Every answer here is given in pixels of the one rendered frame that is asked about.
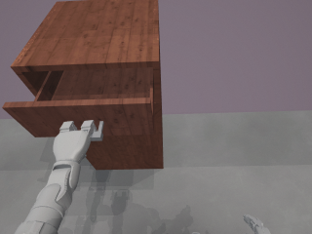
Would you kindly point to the left robot hand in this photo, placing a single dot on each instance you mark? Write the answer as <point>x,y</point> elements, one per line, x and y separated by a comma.
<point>72,144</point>

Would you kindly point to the cabinet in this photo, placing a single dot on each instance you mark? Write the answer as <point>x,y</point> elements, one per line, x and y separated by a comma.
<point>101,34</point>

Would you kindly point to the drawer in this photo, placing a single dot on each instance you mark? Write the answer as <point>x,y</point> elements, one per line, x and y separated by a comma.
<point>123,98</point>

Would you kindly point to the right robot hand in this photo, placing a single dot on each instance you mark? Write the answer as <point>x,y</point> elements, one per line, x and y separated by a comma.
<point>256,225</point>

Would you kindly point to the left robot forearm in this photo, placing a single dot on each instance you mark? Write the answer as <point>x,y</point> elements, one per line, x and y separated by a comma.
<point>53,200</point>

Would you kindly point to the handle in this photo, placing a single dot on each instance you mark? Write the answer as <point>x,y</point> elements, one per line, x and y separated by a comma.
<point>98,135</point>

